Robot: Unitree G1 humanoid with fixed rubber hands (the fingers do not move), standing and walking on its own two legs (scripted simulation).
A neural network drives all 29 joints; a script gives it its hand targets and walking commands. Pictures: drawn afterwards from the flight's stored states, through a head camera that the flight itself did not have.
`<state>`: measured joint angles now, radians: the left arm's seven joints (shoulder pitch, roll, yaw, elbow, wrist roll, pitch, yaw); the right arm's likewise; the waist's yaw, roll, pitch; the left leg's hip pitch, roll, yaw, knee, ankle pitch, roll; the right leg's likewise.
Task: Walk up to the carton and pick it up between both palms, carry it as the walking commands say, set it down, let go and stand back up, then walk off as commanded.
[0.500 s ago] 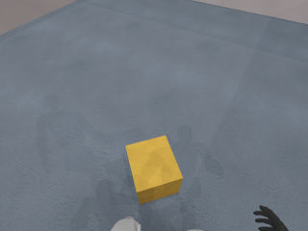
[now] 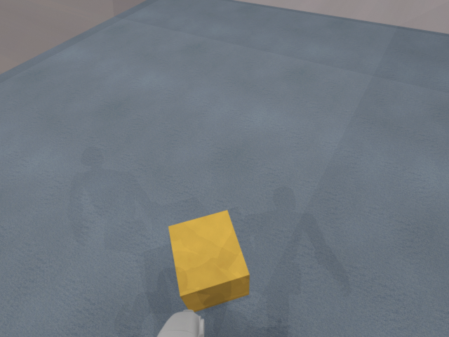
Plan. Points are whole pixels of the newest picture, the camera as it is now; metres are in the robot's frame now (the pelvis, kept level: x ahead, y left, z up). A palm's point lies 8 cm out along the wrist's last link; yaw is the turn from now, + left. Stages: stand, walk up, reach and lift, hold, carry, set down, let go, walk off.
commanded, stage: walk up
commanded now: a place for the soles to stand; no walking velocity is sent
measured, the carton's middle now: (209, 261) +0.50 +0.13 -0.63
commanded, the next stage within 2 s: none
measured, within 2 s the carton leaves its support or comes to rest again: neither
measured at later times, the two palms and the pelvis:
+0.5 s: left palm out of the picture +0.12 +0.28 -0.09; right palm out of the picture +0.15 -0.34 -0.13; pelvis +0.06 -0.04 -0.01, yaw +3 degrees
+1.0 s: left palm out of the picture +0.05 +0.32 -0.11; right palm (405, 333) +0.15 -0.30 -0.11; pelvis +0.03 +0.00 -0.01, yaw +9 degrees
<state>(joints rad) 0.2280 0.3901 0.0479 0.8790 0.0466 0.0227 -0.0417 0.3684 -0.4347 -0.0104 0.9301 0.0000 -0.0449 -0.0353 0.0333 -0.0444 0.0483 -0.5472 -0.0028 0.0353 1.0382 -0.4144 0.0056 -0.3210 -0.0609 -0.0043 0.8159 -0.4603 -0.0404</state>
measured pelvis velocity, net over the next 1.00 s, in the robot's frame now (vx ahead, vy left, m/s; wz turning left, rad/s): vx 0.03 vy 0.00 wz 0.16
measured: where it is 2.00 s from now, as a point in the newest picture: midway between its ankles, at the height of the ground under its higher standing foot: outside the picture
